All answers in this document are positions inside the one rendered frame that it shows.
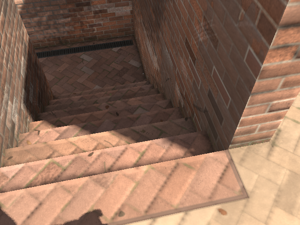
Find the stairs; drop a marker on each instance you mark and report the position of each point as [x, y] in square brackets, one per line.
[98, 131]

